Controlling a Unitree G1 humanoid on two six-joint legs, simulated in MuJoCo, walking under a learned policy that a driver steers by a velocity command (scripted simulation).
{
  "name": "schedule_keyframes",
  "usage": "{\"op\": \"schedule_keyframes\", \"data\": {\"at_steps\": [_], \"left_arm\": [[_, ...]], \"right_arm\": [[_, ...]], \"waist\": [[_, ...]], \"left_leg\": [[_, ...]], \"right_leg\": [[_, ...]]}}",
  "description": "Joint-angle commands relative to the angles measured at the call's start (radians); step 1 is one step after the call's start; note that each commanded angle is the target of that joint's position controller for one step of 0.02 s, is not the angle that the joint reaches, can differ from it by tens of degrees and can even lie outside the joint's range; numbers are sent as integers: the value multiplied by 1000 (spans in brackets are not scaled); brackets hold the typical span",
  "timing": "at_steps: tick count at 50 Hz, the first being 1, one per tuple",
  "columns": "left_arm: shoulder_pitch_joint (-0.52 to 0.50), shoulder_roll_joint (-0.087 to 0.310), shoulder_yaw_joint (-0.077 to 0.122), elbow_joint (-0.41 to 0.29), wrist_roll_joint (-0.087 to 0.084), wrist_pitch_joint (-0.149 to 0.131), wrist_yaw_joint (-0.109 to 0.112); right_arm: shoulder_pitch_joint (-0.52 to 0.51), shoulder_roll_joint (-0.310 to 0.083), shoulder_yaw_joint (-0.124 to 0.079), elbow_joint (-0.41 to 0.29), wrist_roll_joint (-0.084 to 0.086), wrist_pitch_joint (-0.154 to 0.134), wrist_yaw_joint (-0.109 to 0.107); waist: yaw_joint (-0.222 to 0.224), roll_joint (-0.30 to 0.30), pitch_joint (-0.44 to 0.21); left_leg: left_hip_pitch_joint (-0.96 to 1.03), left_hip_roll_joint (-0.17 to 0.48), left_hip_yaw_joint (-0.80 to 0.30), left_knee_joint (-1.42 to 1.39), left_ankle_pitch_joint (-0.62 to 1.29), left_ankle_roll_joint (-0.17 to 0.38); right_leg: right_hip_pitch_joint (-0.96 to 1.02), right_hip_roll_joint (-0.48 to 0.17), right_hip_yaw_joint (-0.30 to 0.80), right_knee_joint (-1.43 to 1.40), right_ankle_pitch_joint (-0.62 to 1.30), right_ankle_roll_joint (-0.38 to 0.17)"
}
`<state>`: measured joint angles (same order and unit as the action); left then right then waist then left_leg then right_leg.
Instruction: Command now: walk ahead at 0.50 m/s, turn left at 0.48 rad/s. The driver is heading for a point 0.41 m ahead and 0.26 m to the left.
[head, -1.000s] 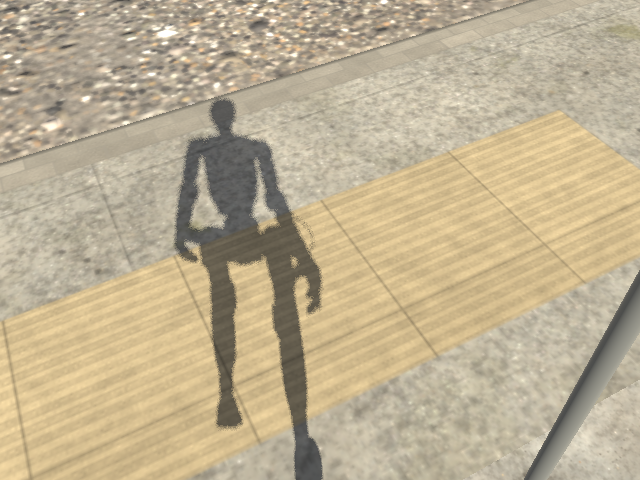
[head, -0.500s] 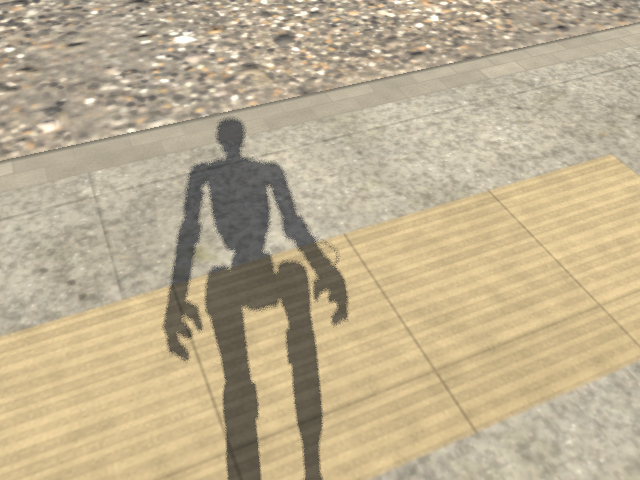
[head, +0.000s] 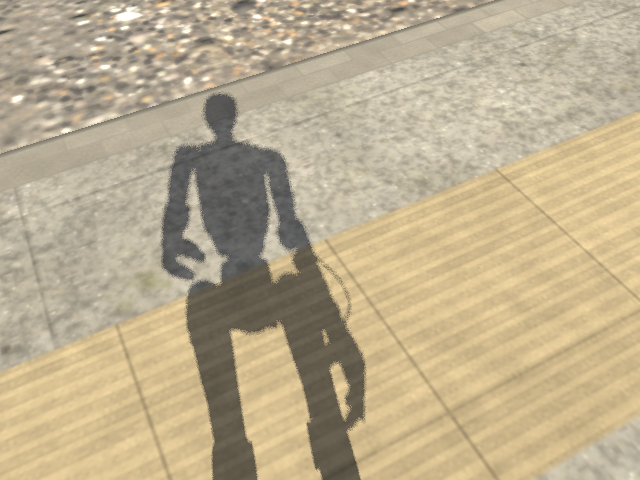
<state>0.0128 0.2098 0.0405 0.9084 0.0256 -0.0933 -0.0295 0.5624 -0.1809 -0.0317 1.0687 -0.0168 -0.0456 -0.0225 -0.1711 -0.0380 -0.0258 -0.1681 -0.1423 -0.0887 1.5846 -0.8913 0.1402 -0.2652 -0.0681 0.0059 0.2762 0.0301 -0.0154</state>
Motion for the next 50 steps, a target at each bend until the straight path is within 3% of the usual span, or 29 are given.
{"op": "schedule_keyframes", "data": {"at_steps": [1,2,3,4,5,6,8,10,13,16,18,19,20,21,22,24,25,28,30,35,38,41,42,43,44,45,46,48,50], "left_arm": [[565,133,35,100,2,17,2],[520,190,58,85,10,14,20],[386,108,33,27,8,8,35],[351,101,27,38,9,-2,43],[341,49,8,49,7,-4,45],[321,47,8,56,18,-3,53],[311,33,-1,54,-1,-21,61],[302,34,-4,37,-18,-28,56],[366,64,0,52,-30,-29,49],[447,112,8,82,-11,-5,56],[502,150,14,99,13,13,62],[491,164,17,89,4,21,54],[512,135,12,62,2,24,44],[511,64,1,-16,-17,17,23],[321,150,16,-56,0,12,18],[255,114,11,-97,-6,1,24],[295,108,13,-92,5,17,28],[331,79,10,-81,23,64,27],[275,87,16,-106,9,65,28],[99,45,1,-149,-4,55,34],[91,70,0,-143,-4,48,36],[248,105,12,-80,7,26,46],[325,142,20,-62,14,7,51],[387,216,28,-72,15,2,47],[379,208,32,-78,-20,23,41],[316,151,17,-97,-30,33,32],[239,102,2,-109,-22,41,37],[185,61,-19,-102,-2,50,49],[188,69,-20,-83,2,51,49]], "right_arm": [[89,-82,-12,-29,35,-1,-40],[-38,-69,-4,-77,13,3,-23],[-160,-114,-19,-119,-28,4,-2],[-253,-98,-27,-149,-41,10,16],[-273,-63,-21,-163,-22,23,33],[-298,-17,-13,-174,-23,31,42],[-300,3,-2,-192,-39,19,59],[-329,16,14,-213,-17,-3,68],[-454,-2,23,-248,-13,-1,74],[-506,-35,17,-287,-20,6,69],[-387,-74,0,-259,-12,5,74],[-278,-103,-17,-220,-12,-1,71],[-220,-195,-47,-216,-25,-3,63],[-189,-302,-72,-247,-7,13,57],[-119,-281,-69,-233,1,31,37],[-233,-223,-56,-207,-8,30,18],[-285,-196,-48,-220,-2,20,17],[-324,-177,-44,-238,5,-11,25],[-299,-197,-51,-234,12,-13,25],[-189,-187,-55,-214,26,3,14],[-154,-177,-50,-203,6,1,8],[-213,-196,-53,-211,12,-9,3],[-206,-176,-47,-223,19,-21,5],[-88,-113,-34,-235,34,-28,8],[-11,-148,-42,-212,36,-6,3],[-54,-175,-49,-187,5,16,6],[-129,-163,-48,-190,-13,28,12],[-176,-124,-39,-189,-12,56,20],[-128,-100,-29,-154,-8,73,19]], "waist": [[251,-114,-276],[266,-209,-254],[227,-58,-139],[207,-125,-38],[160,-74,76],[132,-66,116],[97,-74,93],[89,-93,47],[124,-59,86],[148,-29,86],[91,-22,7],[39,2,-63],[27,103,-133],[63,332,-275],[-7,105,-211],[110,32,69],[168,39,96],[223,65,41],[222,77,49],[147,121,8],[119,129,14],[207,106,5],[232,43,-52],[196,-164,-194],[187,-229,-332],[169,-69,-236],[160,-15,-117],[134,-53,-28],[114,-88,-49]], "left_leg": [[-867,135,13,366,80,-4],[-954,140,61,416,197,-13],[-860,194,71,206,445,-26],[-814,206,35,133,536,-32],[-729,227,26,-61,607,-57],[-657,225,37,-216,676,-79],[-547,229,38,-396,831,-82],[-428,205,73,-607,978,-64],[-346,167,154,-763,996,-28],[-345,118,206,-853,776,13],[-184,45,235,-907,658,53],[2,22,215,-1011,683,84],[212,195,-54,-1056,640,146],[529,526,-672,-1165,780,359],[517,486,-672,-1248,664,321],[195,427,-446,-1291,768,221],[43,374,-351,-1296,909,188],[-87,270,-210,-1329,1092,167],[-90,240,-155,-1321,1209,143],[-18,207,-77,-1232,1431,47],[62,239,-129,-1180,1406,39],[60,224,-151,-1019,1395,0],[1,168,-125,-875,1246,-26],[-163,53,-43,-574,652,-60],[-241,-19,0,-413,228,-70],[-260,29,-48,-357,266,-71],[-269,58,-46,-386,336,-77],[-199,99,-32,-519,432,-97],[-106,89,12,-624,467,-115]], "right_leg": [[916,-354,192,434,682,-72],[769,-411,361,272,68,-197],[465,-335,283,126,-200,-185],[282,-344,295,101,-176,-182],[66,-281,179,37,-80,-147],[-46,-238,118,0,-45,-141],[-106,-215,45,15,144,-141],[-108,-187,-49,21,238,-118],[-29,-187,-109,6,295,-81],[179,-200,-157,128,594,-78],[234,-201,-182,377,695,-86],[174,-195,-220,581,595,-77],[-34,-143,-246,883,139,-48],[-426,87,-152,1287,-626,17],[-613,61,8,1255,-544,10],[-600,-21,20,1040,-443,-3],[-478,-38,28,947,-429,2],[-303,-15,4,841,-350,25],[-310,-4,-16,734,-275,43],[-236,48,-42,465,-70,40],[-199,73,-25,364,-83,7],[5,96,-18,154,-29,-40],[173,6,52,130,235,-61],[412,-277,292,245,852,-191],[436,-397,486,202,883,-318],[305,-351,449,149,627,-306],[177,-284,366,103,411,-260],[15,-181,216,22,270,-189],[-26,-124,135,13,246,-163]]}}
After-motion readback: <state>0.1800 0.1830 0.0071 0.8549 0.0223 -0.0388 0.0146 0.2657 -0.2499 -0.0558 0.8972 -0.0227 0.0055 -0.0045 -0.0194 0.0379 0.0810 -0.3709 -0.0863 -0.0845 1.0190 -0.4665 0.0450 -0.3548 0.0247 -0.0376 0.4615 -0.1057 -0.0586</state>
